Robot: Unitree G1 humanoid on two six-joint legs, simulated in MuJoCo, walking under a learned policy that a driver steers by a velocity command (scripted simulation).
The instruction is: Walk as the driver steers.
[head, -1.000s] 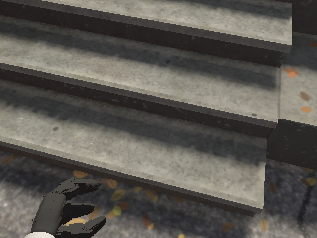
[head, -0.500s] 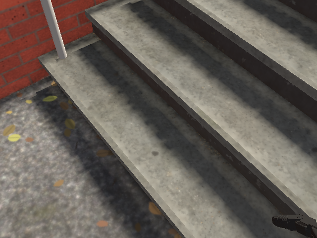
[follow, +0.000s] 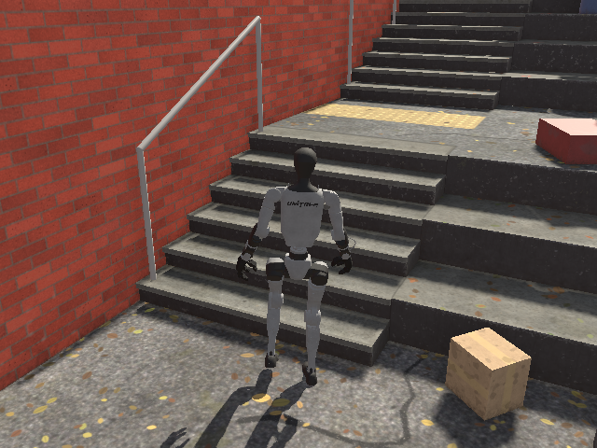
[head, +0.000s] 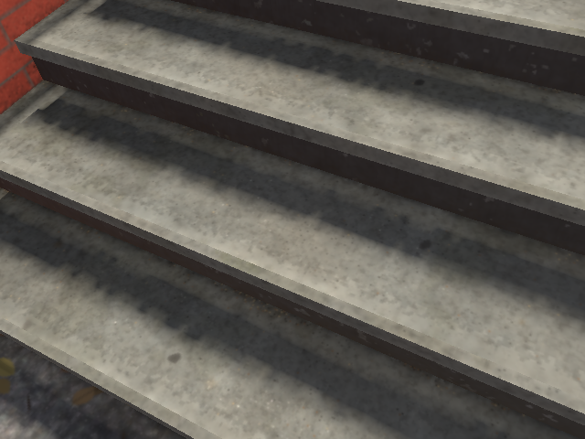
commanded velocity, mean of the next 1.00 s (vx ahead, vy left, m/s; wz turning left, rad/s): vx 0.01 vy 0.00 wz -0.39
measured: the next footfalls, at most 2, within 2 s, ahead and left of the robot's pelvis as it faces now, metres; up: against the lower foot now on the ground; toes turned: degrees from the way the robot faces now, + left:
left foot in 0.32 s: +0.07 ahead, +0.11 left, +0.00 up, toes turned -21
right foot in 0.70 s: -0.06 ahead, -0.04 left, +0.00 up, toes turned -17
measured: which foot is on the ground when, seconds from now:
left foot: up 0.00-0.30, down 0.32-0.98, up 1.00-1.00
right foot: down 0.00-0.32, up 0.34-0.68, down 0.70-1.00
